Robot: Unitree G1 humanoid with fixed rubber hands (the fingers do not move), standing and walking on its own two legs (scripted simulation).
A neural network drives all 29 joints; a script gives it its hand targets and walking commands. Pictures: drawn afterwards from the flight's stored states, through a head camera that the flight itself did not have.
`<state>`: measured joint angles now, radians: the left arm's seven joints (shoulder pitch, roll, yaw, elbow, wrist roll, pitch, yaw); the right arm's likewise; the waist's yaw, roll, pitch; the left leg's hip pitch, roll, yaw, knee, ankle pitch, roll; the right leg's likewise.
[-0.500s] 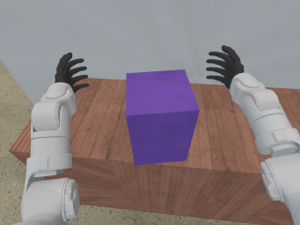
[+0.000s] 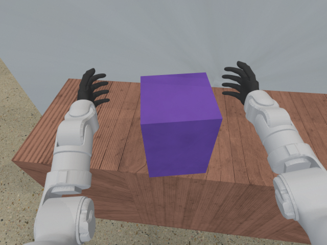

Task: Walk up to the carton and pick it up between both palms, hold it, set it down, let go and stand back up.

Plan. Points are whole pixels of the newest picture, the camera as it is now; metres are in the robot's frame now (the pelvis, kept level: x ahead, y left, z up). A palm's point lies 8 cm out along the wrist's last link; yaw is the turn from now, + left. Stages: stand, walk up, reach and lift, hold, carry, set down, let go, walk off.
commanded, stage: reach and lift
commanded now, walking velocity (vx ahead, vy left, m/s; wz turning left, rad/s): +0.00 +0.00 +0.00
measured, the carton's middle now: (175, 128) +0.44 +0.03 +0.01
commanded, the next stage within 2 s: none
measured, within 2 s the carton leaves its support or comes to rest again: neither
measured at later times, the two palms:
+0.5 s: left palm (99, 122) +0.38 +0.23 +0.08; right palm (235, 113) +0.45 -0.13 +0.08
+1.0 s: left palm (114, 122) +0.39 +0.19 +0.08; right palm (225, 111) +0.45 -0.11 +0.08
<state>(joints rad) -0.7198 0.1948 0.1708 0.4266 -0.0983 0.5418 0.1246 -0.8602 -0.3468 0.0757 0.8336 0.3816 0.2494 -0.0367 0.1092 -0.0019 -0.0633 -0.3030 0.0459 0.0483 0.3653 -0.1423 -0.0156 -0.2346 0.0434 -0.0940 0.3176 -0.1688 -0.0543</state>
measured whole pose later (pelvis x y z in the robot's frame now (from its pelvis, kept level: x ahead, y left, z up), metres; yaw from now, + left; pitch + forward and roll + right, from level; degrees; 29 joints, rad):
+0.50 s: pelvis +0.01 +0.00 +0.00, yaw +0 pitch +10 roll -1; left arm -0.67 0.10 0.20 0.80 0.00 0.03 0.11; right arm -0.81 -0.24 0.01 1.10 0.23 -0.09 -0.02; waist 0.14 0.00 -0.12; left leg -0.41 0.05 0.05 0.40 -0.16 -0.02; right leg -0.34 0.05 -0.09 0.34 -0.18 -0.05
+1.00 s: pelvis +0.01 +0.00 +0.00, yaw -1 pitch +10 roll -1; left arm -0.67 -0.05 0.30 0.76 0.16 -0.03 0.14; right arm -0.84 -0.14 -0.09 1.11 0.12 -0.13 -0.06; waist 0.14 -0.01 -0.11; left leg -0.42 0.05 0.06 0.39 -0.16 -0.01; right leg -0.35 0.05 -0.08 0.33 -0.17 -0.05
